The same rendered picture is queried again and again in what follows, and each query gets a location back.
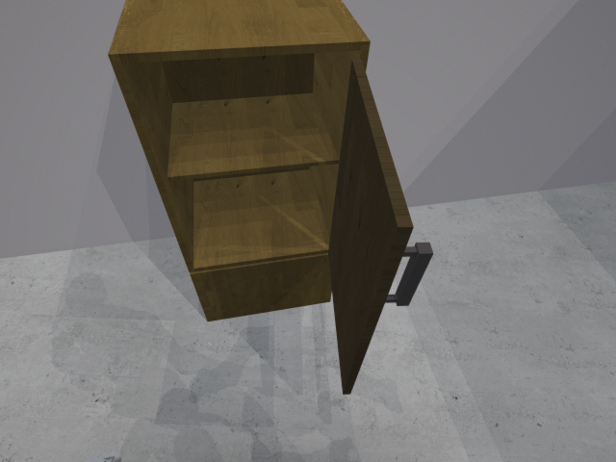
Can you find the handle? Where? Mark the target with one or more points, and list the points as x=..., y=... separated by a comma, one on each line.
x=420, y=256

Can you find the cupboard door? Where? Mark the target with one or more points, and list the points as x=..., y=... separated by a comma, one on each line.
x=370, y=230

